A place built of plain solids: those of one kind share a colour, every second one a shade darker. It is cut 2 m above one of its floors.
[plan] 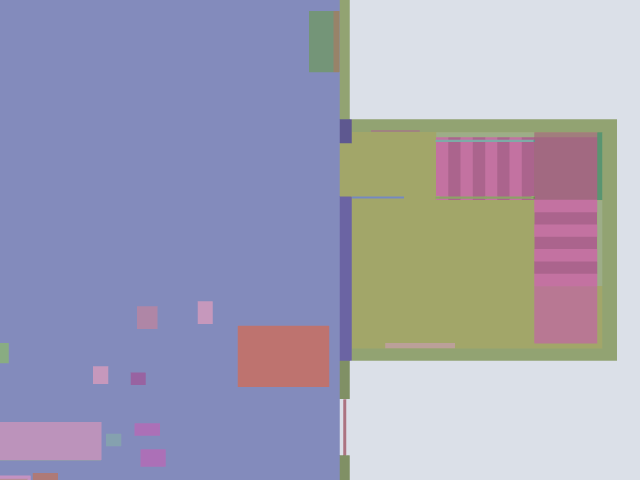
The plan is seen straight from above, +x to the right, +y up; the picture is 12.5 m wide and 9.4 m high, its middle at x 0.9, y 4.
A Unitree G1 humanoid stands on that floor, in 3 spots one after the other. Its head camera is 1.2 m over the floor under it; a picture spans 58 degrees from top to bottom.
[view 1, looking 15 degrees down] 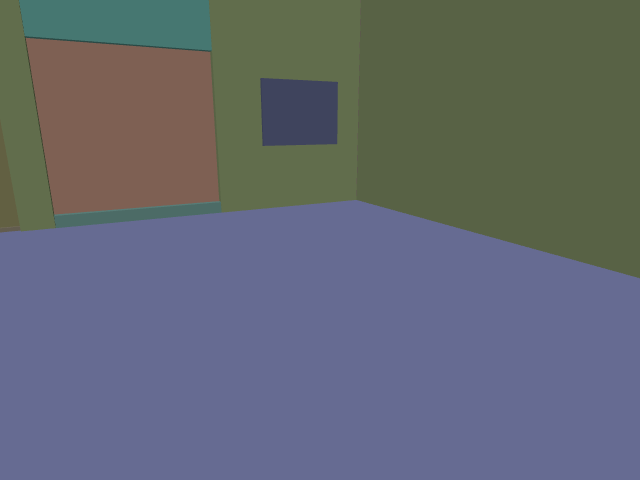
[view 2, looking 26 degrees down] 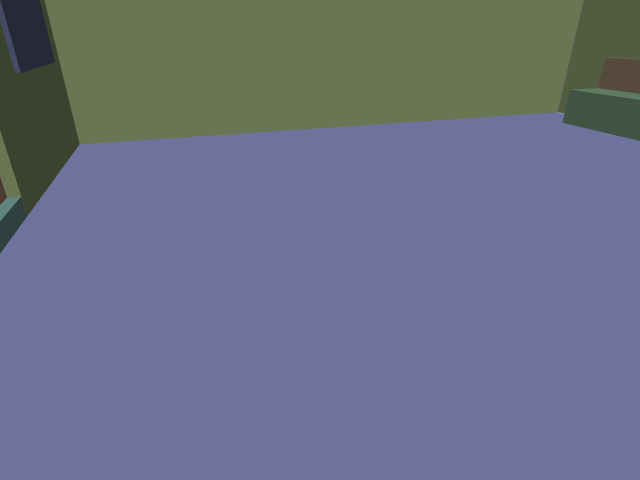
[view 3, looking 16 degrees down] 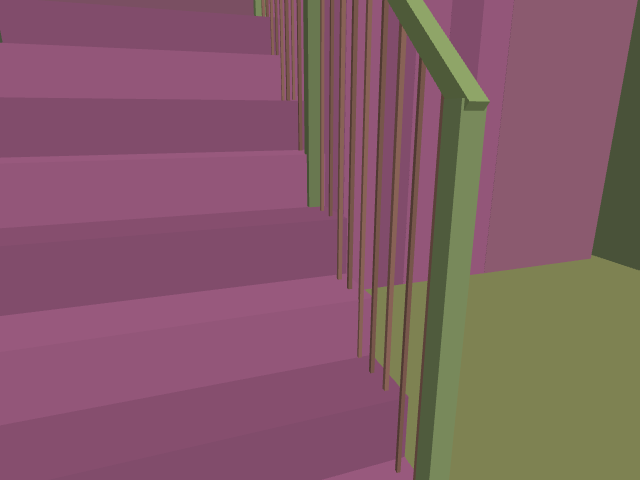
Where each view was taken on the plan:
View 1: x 0.28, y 5.38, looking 152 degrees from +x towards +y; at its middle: lobby_floor_slab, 4.64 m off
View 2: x -4.51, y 3.60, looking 72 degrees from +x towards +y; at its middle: lobby_floor_slab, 2.74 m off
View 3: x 2.48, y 5.38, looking -19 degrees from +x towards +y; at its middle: tread_slab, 1.56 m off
